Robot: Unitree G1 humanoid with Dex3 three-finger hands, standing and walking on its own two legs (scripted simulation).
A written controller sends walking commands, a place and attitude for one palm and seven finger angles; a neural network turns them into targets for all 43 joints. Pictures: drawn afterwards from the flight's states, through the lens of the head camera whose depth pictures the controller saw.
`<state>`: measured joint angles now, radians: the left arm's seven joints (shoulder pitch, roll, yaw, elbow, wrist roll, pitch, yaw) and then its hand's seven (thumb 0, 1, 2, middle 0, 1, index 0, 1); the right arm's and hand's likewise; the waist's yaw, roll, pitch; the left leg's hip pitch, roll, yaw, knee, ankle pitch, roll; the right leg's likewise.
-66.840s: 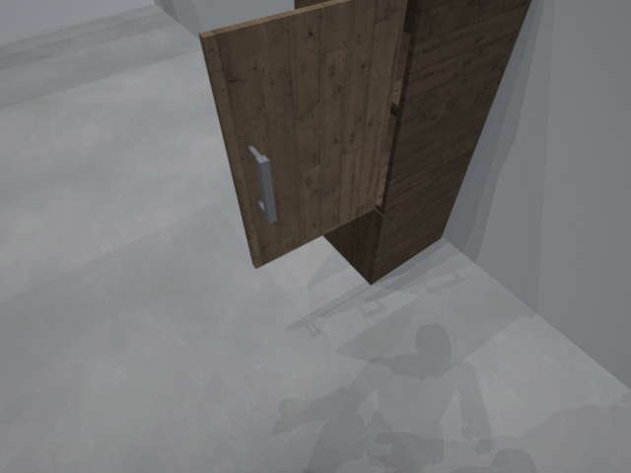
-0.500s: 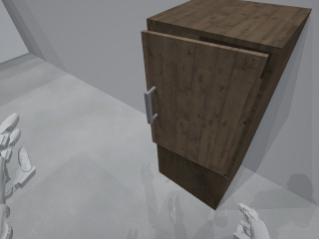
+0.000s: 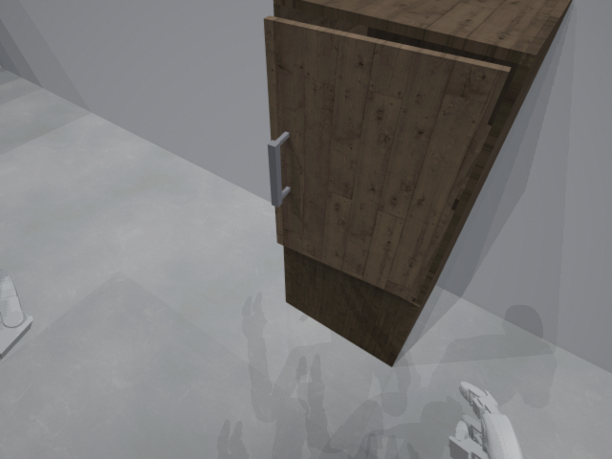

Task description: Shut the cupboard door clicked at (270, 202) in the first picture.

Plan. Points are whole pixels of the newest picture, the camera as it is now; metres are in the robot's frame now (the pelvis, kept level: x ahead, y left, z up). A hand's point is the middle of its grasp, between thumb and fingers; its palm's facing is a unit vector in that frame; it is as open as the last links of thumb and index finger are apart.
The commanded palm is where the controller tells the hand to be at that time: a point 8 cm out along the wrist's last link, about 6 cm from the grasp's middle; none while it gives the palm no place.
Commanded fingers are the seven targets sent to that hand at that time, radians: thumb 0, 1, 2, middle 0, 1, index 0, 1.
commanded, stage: step back with the hand held close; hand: left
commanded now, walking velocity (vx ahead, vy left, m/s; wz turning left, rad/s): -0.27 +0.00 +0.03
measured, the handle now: (280, 170) +0.70 +0.10 -0.04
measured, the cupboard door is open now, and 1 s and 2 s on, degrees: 6 6 6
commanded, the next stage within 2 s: stop stepping back and stand still in 0.90 s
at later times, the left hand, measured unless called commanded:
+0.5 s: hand out of the picture +0.12 +0.26 +0.18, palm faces +0.50 -0.70 -0.51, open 7.5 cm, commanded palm +0.05 +0.29 +0.19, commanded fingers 0.00 0.90 0.90 -0.20 -0.30 -0.20 -0.30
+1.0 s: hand out of the picture +0.02 +0.26 +0.19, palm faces +0.53 -0.75 -0.40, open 7.5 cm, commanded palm -0.04 +0.28 +0.19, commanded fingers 0.00 0.90 0.90 -0.20 -0.30 -0.20 -0.30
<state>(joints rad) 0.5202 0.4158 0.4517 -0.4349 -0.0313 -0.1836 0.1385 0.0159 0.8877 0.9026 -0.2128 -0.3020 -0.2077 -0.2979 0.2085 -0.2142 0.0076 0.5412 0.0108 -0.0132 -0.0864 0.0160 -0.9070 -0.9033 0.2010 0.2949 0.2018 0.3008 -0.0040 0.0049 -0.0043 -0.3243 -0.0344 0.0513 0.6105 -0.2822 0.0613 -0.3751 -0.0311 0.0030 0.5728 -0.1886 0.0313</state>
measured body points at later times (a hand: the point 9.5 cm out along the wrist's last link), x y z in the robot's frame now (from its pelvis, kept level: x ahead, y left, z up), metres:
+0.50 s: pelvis -0.07 -0.02 -0.02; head -0.06 -0.01 +0.43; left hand +0.09 +0.29 +0.20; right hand +0.09 -0.27 -0.09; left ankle +0.03 +0.08 -0.73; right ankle +0.04 -0.14 -0.73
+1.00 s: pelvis -0.17 -0.03 +0.00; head -0.16 +0.00 +0.45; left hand -0.02 +0.30 +0.21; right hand +0.00 -0.24 -0.07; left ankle -0.06 +0.10 -0.73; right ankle -0.22 -0.17 -0.68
